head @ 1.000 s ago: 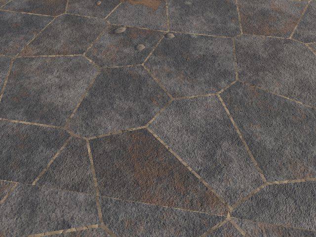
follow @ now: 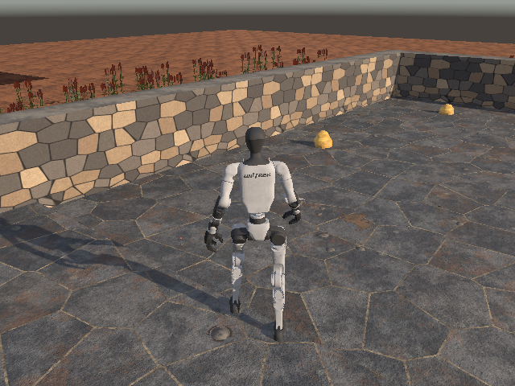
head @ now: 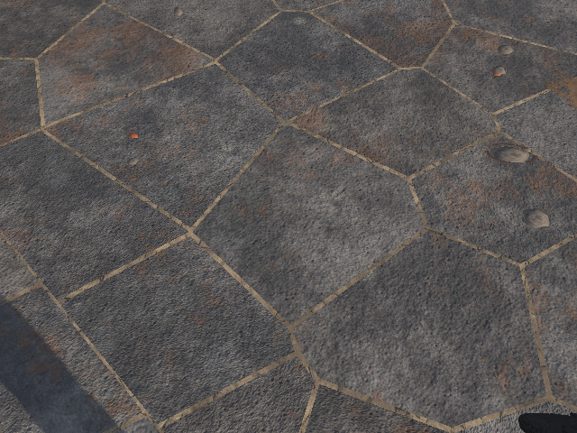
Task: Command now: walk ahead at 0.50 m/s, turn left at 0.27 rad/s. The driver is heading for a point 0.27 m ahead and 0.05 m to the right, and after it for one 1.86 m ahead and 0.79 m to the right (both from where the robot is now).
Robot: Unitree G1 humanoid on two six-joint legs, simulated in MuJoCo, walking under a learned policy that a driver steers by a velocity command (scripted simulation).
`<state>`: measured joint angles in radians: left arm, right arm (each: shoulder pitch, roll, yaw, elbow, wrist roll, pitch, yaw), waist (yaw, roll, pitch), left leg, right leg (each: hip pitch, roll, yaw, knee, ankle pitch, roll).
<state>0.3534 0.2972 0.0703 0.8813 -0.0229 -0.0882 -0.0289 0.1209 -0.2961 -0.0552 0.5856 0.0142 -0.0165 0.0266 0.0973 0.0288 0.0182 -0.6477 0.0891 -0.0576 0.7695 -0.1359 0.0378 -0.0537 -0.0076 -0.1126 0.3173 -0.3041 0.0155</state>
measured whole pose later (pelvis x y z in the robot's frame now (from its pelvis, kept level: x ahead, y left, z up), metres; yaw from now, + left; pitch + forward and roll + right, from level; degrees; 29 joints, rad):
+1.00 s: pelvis +0.57 -0.06 -0.11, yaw -27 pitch +3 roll -1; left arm 0.28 0.27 0.08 0.78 -0.03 -0.03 0.01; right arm 0.08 -0.27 -0.04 0.66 0.00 -0.10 0.00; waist 0.07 0.02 0.01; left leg -0.57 0.03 -0.09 0.55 -0.03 -0.06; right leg -0.16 0.13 0.18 0.48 -0.35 -0.06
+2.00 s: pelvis +0.97 -0.40 -0.11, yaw -41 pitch +2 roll -2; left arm 0.33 0.27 0.06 0.84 0.00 -0.08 0.00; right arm 0.09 -0.27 -0.04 0.77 0.02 -0.06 0.04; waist 0.07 0.05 0.02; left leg -0.65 0.08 -0.02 0.60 0.08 0.02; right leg 0.08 0.06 -0.09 0.19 -0.29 -0.04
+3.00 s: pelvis +1.45 -0.67 -0.11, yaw -6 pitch +2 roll -2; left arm 0.34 0.30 0.07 0.84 -0.01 -0.07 0.00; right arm 0.10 -0.29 -0.06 0.61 0.03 -0.02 0.05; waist 0.10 0.04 0.04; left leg -0.66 0.09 -0.01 0.70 -0.03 0.02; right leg 0.06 0.00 -0.20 0.24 -0.32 0.01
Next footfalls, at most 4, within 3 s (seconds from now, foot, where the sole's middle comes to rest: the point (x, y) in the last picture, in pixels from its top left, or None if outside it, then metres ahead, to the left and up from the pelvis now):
0.08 left None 0.19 0.15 -0.77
0.64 right None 0.49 -0.14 -0.88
1.04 left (337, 319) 0.81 -0.03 -0.88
1.56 right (476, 321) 0.84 -0.42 -0.88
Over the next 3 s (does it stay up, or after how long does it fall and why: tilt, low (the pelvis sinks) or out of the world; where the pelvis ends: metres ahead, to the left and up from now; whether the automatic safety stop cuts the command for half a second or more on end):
stays up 1.45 -0.67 -0.11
